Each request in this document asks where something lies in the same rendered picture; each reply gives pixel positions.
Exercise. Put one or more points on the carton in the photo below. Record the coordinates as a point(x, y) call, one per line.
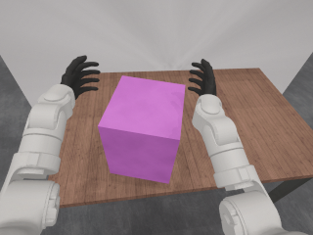
point(141, 128)

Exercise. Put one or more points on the robot left hand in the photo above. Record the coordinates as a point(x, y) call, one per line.
point(74, 73)

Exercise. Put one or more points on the robot right upper arm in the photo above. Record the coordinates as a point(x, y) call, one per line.
point(251, 213)

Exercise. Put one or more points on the table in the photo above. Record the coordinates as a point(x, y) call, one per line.
point(276, 139)

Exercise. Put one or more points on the robot left upper arm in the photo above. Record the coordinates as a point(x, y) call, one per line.
point(29, 206)

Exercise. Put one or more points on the robot right forearm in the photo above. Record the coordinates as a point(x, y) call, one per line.
point(225, 148)

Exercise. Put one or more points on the robot right hand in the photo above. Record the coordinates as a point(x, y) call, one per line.
point(208, 84)

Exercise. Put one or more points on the robot left forearm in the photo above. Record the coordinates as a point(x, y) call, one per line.
point(44, 131)

